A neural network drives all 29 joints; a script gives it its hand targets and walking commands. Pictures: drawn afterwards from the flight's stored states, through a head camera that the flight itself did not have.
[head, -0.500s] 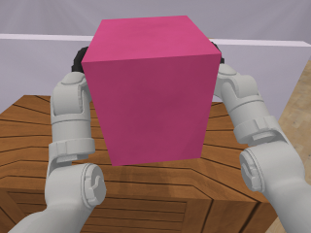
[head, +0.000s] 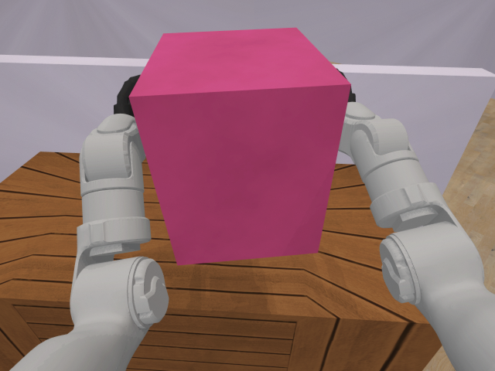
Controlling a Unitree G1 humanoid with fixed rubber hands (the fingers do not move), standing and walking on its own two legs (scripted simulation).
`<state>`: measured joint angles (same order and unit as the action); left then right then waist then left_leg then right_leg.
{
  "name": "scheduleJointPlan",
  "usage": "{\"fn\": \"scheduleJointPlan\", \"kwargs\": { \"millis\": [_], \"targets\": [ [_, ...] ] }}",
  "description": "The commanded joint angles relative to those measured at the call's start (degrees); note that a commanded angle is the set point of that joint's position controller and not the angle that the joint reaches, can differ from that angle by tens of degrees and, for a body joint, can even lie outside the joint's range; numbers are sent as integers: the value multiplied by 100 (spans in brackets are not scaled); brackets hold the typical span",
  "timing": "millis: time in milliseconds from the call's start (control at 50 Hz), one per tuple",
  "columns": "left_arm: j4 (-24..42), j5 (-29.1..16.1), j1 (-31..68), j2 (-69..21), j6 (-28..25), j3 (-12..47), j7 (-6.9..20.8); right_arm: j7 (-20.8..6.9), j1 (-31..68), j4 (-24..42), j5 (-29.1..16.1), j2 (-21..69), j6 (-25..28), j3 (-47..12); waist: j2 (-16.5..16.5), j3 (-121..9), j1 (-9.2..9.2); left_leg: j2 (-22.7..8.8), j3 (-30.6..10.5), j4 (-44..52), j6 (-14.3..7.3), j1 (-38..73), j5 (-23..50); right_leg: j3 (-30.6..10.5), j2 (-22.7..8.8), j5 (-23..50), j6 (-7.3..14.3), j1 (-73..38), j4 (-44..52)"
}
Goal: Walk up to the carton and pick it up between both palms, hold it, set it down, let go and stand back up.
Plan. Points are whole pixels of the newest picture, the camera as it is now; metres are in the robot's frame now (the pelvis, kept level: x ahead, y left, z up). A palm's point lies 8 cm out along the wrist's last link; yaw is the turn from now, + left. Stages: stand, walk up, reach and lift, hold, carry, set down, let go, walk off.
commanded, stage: hold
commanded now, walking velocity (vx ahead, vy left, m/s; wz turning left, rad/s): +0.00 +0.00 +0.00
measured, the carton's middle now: (239, 141) +0.39 +0.00 +0.25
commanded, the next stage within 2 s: none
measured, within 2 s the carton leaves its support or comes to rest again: neither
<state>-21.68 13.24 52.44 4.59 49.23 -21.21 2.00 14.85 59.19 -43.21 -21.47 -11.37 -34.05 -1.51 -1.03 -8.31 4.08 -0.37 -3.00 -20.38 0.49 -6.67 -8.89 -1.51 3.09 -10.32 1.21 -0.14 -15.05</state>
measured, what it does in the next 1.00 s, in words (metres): stands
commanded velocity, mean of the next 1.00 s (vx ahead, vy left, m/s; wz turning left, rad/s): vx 0.00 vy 0.00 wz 0.00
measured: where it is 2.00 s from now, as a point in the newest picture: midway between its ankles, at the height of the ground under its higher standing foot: outside the picture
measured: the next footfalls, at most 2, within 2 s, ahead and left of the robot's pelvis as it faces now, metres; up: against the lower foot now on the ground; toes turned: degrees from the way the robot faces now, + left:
none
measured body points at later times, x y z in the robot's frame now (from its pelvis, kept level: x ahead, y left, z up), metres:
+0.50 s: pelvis +0.00 +0.00 +0.00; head -0.09 +0.02 +0.44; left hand +0.39 +0.16 +0.28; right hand +0.39 -0.15 +0.29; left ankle +0.03 +0.12 -0.75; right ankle -0.02 -0.11 -0.75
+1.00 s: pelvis +0.00 +0.00 +0.00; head -0.09 +0.02 +0.44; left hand +0.39 +0.16 +0.28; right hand +0.39 -0.15 +0.29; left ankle +0.03 +0.12 -0.75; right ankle -0.02 -0.11 -0.75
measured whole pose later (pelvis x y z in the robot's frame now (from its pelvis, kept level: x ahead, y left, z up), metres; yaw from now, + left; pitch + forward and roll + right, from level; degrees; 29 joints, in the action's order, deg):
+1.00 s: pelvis +0.00 +0.00 +0.00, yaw +0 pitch -4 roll -1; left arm -23.1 11.6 51.7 4.5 48.3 -19.8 -0.2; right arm 14.4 60.1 -46.1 -22.9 -12.4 -33.6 -2.8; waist -0.9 -9.4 4.0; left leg -0.5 -2.9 -21.0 0.5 -8.5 -9.0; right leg -1.6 3.2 -10.2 1.1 1.6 -15.4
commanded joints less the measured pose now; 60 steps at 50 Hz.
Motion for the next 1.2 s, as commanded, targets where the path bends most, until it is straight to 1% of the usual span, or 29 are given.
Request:
{"fn": "scheduleJointPlan", "kwargs": {
  "millis": [0,20,80,260,680,1180],
  "targets": [
    [523,-974,4057,-3351,-502,2341,792,-812,4427,1362,-748,3553,148,-1039,281,-1565,49,112,112,203,119,721,785,27,45,705,-319,418,239],
    [595,-1039,4190,-3322,-537,2409,757,-831,4476,1439,-783,3609,191,-1027,375,-1742,55,116,116,144,125,811,926,22,52,838,-316,438,222],
    [761,-1168,4268,-3369,-599,2521,629,-829,4531,1575,-936,3693,241,-1168,361,-2047,57,131,94,-8,147,1009,1337,59,87,1212,-380,421,154],
    [859,-1190,4198,-3374,-597,2572,504,-796,4477,1667,-1059,3728,230,-1245,352,-2093,36,157,68,-47,135,1037,1333,61,79,1236,-451,436,139],
    [727,-1114,4147,-3341,-553,2471,551,-782,4479,1582,-1039,3680,169,-1199,300,-1932,33,150,67,-19,140,983,1289,35,79,1263,-429,400,154],
    [645,-1149,4204,-3364,-593,2458,524,-798,4542,1526,-1035,3682,196,-1158,311,-1981,31,148,64,-14,132,955,1229,31,77,1163,-422,451,168]
  ]
}}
